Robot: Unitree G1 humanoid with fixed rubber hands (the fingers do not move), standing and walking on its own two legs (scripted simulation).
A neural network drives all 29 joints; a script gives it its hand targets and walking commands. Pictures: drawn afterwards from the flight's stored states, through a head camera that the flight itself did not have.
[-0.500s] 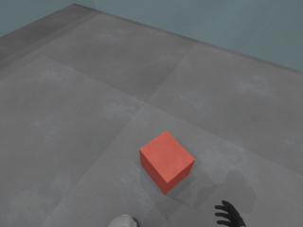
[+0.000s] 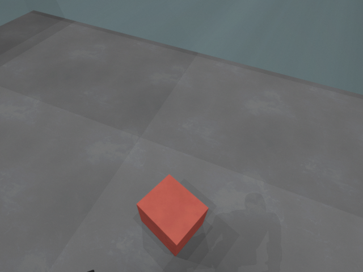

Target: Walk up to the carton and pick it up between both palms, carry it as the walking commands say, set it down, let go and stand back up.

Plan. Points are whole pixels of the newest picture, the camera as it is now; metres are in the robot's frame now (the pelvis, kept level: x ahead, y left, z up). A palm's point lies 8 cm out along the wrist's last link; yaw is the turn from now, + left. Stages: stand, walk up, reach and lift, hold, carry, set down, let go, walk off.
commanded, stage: walk up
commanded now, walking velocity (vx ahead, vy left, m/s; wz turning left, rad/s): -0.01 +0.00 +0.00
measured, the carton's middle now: (172, 214) +0.46 +0.00 -0.66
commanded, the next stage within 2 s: none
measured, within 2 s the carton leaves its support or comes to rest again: neither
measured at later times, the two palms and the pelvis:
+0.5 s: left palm out of the picture +0.00 +0.21 -0.14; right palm out of the picture +0.03 -0.24 -0.14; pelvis +0.03 -0.01 +0.01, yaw +0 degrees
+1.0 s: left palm out of the picture +0.04 +0.24 -0.14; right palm out of the picture +0.02 -0.23 -0.15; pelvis +0.02 +0.00 -0.01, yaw +5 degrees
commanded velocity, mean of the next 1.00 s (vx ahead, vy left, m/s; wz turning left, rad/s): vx -0.01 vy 0.00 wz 0.07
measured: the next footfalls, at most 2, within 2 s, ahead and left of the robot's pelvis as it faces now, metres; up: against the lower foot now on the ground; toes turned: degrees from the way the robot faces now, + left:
right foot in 1.58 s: +0.15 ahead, -0.31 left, +0.00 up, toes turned +19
left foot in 1.92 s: +0.09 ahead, -0.16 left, +0.00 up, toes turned +37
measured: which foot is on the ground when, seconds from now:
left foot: down 0.00-1.00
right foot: down 0.00-1.00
